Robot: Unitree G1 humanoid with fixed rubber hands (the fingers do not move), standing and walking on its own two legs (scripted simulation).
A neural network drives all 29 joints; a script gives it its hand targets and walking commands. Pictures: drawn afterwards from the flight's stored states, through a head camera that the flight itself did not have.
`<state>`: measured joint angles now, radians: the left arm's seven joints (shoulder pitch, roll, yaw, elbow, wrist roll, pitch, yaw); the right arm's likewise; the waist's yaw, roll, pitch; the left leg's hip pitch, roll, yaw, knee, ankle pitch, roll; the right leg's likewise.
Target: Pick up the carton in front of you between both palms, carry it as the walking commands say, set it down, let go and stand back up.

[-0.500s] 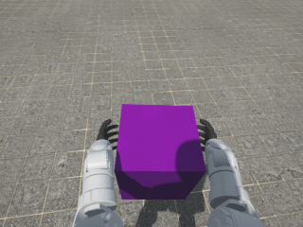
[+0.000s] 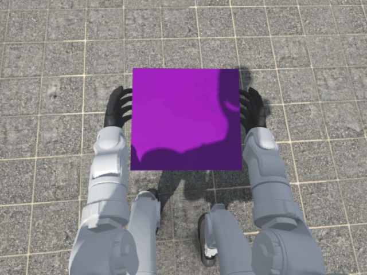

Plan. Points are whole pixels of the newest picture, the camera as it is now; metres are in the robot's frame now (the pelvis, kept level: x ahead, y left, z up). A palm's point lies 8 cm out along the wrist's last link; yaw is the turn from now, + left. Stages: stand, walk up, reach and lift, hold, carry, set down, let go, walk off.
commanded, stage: set down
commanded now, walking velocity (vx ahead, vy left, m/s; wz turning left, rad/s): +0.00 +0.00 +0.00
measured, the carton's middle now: (184, 127) +0.42 +0.03 -0.15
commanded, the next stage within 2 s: none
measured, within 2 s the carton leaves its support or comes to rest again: rests again in 1.94 s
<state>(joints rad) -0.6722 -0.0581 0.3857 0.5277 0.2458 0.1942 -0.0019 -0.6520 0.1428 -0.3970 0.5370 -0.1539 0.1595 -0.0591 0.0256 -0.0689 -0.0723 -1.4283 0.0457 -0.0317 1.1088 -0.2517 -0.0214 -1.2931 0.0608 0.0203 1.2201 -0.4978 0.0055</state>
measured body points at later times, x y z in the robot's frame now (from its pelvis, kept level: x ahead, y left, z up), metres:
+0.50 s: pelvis -0.02 +0.01 -0.13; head +0.26 +0.05 +0.22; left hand +0.45 +0.19 -0.24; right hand +0.47 -0.11 -0.23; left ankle +0.12 +0.14 -0.62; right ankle +0.03 -0.12 -0.62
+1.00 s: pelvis -0.04 +0.01 -0.23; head +0.31 +0.03 +0.05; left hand +0.49 +0.20 -0.38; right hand +0.50 -0.11 -0.38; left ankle +0.12 +0.14 -0.62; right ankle +0.03 -0.12 -0.62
